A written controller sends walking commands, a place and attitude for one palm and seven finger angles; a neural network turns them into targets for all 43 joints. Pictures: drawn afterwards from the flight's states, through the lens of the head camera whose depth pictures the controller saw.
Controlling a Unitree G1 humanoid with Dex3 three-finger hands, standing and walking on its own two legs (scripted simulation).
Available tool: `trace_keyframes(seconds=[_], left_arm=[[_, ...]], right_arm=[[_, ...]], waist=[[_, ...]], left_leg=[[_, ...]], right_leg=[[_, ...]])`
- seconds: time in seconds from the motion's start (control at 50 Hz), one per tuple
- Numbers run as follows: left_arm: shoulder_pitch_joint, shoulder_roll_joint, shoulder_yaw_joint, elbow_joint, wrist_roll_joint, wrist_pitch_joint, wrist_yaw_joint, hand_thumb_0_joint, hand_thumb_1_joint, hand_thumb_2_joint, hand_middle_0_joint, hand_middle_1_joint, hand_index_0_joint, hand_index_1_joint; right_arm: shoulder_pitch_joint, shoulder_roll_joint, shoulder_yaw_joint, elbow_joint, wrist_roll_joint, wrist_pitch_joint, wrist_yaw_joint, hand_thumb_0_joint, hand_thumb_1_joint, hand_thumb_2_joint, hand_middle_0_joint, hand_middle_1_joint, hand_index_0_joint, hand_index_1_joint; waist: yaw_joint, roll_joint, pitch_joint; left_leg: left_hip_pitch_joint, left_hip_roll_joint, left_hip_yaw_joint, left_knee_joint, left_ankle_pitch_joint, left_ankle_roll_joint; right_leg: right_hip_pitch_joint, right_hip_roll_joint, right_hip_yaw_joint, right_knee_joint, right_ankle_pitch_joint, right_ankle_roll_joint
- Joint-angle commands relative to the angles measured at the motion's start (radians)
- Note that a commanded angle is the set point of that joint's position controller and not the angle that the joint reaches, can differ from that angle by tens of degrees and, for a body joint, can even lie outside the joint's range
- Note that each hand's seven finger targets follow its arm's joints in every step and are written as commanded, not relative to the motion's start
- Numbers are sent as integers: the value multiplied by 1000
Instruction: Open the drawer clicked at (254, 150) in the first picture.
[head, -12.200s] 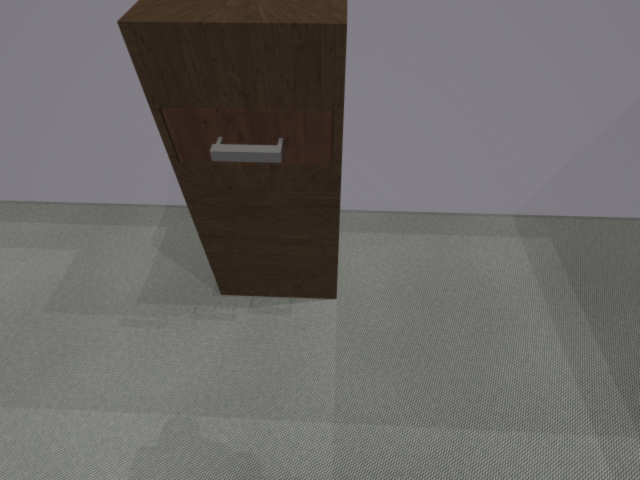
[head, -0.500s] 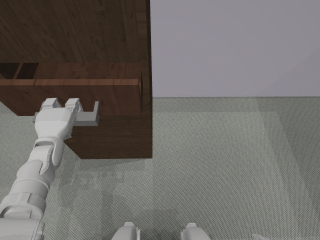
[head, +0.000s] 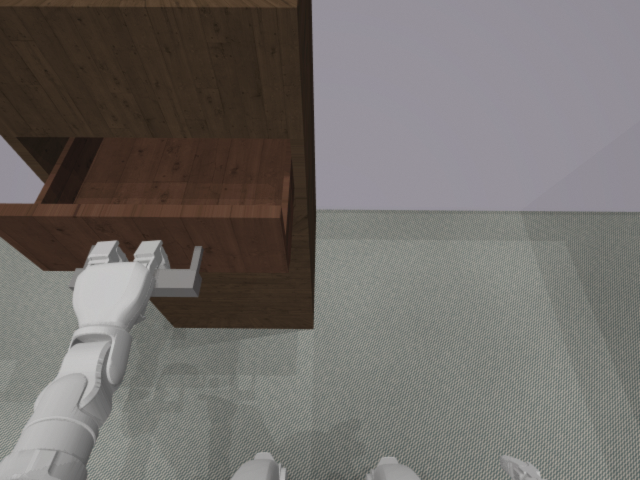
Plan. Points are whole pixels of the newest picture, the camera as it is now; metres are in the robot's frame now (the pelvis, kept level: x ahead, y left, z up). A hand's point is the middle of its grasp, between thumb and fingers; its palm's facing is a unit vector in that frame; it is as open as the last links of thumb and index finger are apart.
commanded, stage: pull the drawer open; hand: left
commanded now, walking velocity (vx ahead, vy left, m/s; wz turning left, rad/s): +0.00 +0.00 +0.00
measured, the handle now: (142, 267) +0.39 +0.26 -0.01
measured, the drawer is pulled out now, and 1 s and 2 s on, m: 0.14 0.25 0.30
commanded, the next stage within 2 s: open the thumb to release the handle in 1.50 s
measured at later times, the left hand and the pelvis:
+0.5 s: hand (121, 355) +0.27 +0.27 -0.03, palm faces -0.02 -0.03 -1.00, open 5.9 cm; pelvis -0.01 -0.01 +0.00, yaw +1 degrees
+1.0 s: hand (109, 392) +0.23 +0.26 -0.03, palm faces -0.04 -0.03 -1.00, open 6.0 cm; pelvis +0.00 -0.01 -0.01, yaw +0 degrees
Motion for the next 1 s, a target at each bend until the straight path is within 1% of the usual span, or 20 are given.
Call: trace_keyframes(seconds=[0.0, 0.06, 0.14, 0.16, 0.2, 0.3, 0.32, 0.34, 0.38, 0.46, 0.54, 0.58, 0.66, 0.7, 0.72, 0.76, 0.8, 0.86, 0.9, 0.98], left_arm=[[-133, 207, 113, -255, -27, -13, 64, 0, 900, 900, -400, -1350, -400, -1350], [-86, 205, 120, -257, -30, -10, 65, 0, 900, 900, -400, -1350, -400, -1350], [-48, 206, 129, -313, -30, -18, 74, 0, 900, 900, -400, -1350, -400, -1350], [-11, 191, 123, -301, -33, -13, 75, 0, 900, 900, -400, -1350, -400, -1350], [-10, 205, 135, -336, -25, -15, 81, 0, 900, 900, -400, -1350, -400, -1350], [75, 191, 139, -390, -31, -6, 94, 0, 900, 900, -400, -1350, -400, -1350], [107, 183, 131, -376, -34, 3, 90, 0, 900, 900, -400, -1350, -400, -1350], [66, 179, 125, -405, -35, 0, 92, 0, 900, 900, -400, -1350, -400, -1350], [105, 211, 159, -407, -40, 4, 90, 0, 900, 900, -400, -1350, -400, -1350], [151, 181, 136, -426, -33, 4, 89, 0, 900, 900, -400, -1350, -400, -1350], [134, 197, 152, -446, -39, 3, 87, 0, 900, 900, -400, -1350, -400, -1350], [195, 214, 174, -446, -42, 6, 82, 0, 900, 900, -400, -1350, -400, -1350], [249, 198, 168, -464, -47, 5, 79, 0, 900, 900, -400, -1350, -400, -1350], [313, 222, 207, -466, -52, 7, 78, 0, 900, 900, -400, -1350, -400, -1350], [323, 194, 180, -469, -57, 9, 74, 0, 900, 900, -400, -1350, -400, -1350], [346, 215, 203, -477, -56, 5, 76, 0, 900, 900, -400, -1350, -400, -1350], [355, 220, 214, -530, -53, -2, 85, 0, 900, 900, -400, -1350, -400, -1350], [475, 197, 216, -553, -60, -1, 92, 0, 900, 900, -400, -1350, -400, -1350], [538, 193, 226, -603, -63, -3, 102, 0, 900, 900, -400, -1350, -400, -1350], [630, 185, 243, -639, -71, -2, 117, 0, 900, 900, -400, -1350, -400, -1350]], right_arm=[[-6, -145, -44, -110, -3, -37, -13, 0, -900, -900, 200, 300, 200, 300], [-9, -145, -45, -108, -5, -44, -17, 0, -900, -900, 200, 300, 200, 300], [-36, -140, -39, -120, -6, -53, -19, 0, -900, -900, 200, 300, 200, 300], [-33, -139, -43, -118, -6, -57, -18, 0, -900, -900, 200, 300, 200, 300], [-49, -137, -37, -120, -6, -56, -18, 0, -900, -900, 200, 300, 200, 300], [-66, -134, -36, -134, -9, -65, -15, 0, -900, -900, 200, 300, 200, 300], [-63, -137, -38, -134, -8, -68, -15, 0, -900, -900, 200, 300, 200, 300], [-75, -135, -33, -139, -6, -68, -16, 0, -900, -900, 200, 300, 200, 300], [-78, -139, -33, -137, -10, -71, -21, 0, -900, -900, 200, 300, 200, 300], [-90, -129, -31, -145, -9, -76, -20, 0, -900, -900, 200, 300, 200, 300], [-101, -128, -25, -147, -10, -78, -25, 0, -900, -900, 200, 300, 200, 300], [-104, -132, -24, -151, -11, -78, -26, 0, -900, -900, 200, 300, 200, 300], [-109, -125, -25, -154, -10, -80, -27, 0, -900, -900, 200, 300, 200, 300], [-124, -123, -18, -158, -9, -73, -27, 0, -900, -900, 200, 300, 200, 300], [-117, -124, -22, -162, -7, -78, -27, 0, -900, -900, 200, 300, 200, 300], [-124, -122, -21, -162, -9, -78, -27, 0, -900, -900, 200, 300, 200, 300], [-136, -119, -17, -168, -12, -75, -25, 0, -900, -900, 200, 300, 200, 300], [-131, -120, -24, -176, -13, -81, -17, 0, -900, -900, 200, 300, 200, 300], [-146, -115, -20, -185, -13, -78, -10, 0, -900, -900, 200, 300, 200, 300], [-154, -119, -22, -195, -16, -81, -4, 0, -900, -900, 200, 300, 200, 300]], waist=[[34, 36, -367], [33, 7, -332], [41, 34, -332], [39, 12, -316], [43, 39, -331], [52, 24, -332], [50, 19, -296], [44, 22, -305], [52, 13, -306], [53, 27, -275], [50, 14, -274], [67, 27, -279], [69, 19, -277], [86, -7, -287], [73, -4, -251], [83, 2, -246], [88, 32, -282], [95, 8, -273], [107, 36, -287], [98, 7, -259]], left_leg=[[299, -47, 10, -102, 441, 25], [278, -49, 9, -100, 417, 26], [274, -52, 13, -101, 392, 25], [273, -53, 14, -97, 391, 27], [281, -52, 10, -95, 401, 23], [284, -54, 9, -92, 404, 22], [275, -53, 4, -91, 389, 22], [274, -54, 8, -94, 369, 23], [271, -54, 4, -91, 369, 24], [271, -57, 7, -90, 348, 22], [254, -58, 9, -88, 312, 24], [256, -59, 7, -89, 323, 24], [253, -61, 12, -82, 324, 24], [236, -63, 16, -86, 329, 22], [230, -62, 13, -81, 317, 24], [226, -63, 14, -86, 303, 23], [239, -62, 16, -84, 325, 20], [239, -62, 15, -76, 351, 20], [243, -63, 18, -75, 372, 16], [218, -60, 13, -62, 362, 18]], right_leg=[[168, 41, -51, -96, 391, -53], [172, 41, -52, -95, 390, -53], [166, 37, -48, -94, 368, -53], [170, 38, -50, -97, 375, -53], [155, 37, -49, -87, 366, -53], [167, 37, -50, -82, 372, -53], [161, 38, -54, -85, 362, -55], [152, 35, -51, -89, 348, -52], [166, 36, -52, -85, 348, -54], [145, 36, -52, -88, 328, -54], [142, 31, -49, -91, 305, -50], [157, 33, -46, -88, 313, -55], [162, 33, -43, -86, 330, -53], [186, 30, -34, -85, 344, -51], [175, 32, -37, -88, 348, -51], [175, 33, -35, -88, 326, -53], [173, 30, -35, -75, 336, -53], [186, 34, -35, -69, 377, -55], [191, 30, -31, -60, 396, -56], [181, 30, -35, -51, 404, -57]])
